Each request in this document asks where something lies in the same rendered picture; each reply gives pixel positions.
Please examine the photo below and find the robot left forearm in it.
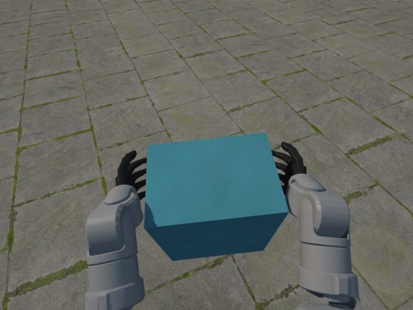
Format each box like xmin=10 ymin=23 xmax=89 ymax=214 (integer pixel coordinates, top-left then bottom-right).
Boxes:
xmin=85 ymin=185 xmax=145 ymax=310

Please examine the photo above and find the carton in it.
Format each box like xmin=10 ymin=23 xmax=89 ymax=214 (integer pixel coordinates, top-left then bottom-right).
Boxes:
xmin=144 ymin=133 xmax=289 ymax=261

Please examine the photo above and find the robot right hand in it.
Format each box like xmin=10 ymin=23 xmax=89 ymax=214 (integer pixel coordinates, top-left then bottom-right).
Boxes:
xmin=271 ymin=142 xmax=307 ymax=195

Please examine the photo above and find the robot right forearm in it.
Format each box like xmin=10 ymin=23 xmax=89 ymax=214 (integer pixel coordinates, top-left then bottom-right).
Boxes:
xmin=285 ymin=174 xmax=363 ymax=310

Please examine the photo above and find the robot left hand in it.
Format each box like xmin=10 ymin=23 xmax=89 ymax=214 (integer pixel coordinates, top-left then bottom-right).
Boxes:
xmin=116 ymin=150 xmax=147 ymax=200

